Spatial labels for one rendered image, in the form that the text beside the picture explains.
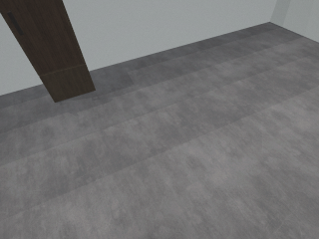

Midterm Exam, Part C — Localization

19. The cupboard door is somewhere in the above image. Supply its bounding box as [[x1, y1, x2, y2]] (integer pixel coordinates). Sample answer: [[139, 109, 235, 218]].
[[0, 0, 83, 74]]

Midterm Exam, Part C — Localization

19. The handle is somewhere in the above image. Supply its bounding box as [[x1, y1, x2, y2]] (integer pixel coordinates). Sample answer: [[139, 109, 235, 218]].
[[7, 10, 24, 36]]

